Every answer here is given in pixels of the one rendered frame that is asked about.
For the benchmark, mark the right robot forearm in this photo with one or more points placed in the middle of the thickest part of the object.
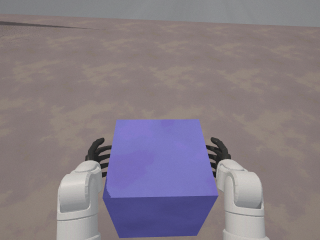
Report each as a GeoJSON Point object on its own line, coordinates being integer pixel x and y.
{"type": "Point", "coordinates": [243, 202]}

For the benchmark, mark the right robot hand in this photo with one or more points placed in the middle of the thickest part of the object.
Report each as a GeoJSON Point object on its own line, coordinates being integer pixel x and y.
{"type": "Point", "coordinates": [221, 151]}

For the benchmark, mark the carton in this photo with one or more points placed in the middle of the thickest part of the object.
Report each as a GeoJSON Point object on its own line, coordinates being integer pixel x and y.
{"type": "Point", "coordinates": [159, 181]}

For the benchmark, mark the left robot forearm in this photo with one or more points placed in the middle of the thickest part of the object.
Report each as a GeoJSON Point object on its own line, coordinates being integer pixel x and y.
{"type": "Point", "coordinates": [77, 203]}

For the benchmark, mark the left robot hand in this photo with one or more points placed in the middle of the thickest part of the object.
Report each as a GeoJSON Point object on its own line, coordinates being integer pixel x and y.
{"type": "Point", "coordinates": [94, 151]}

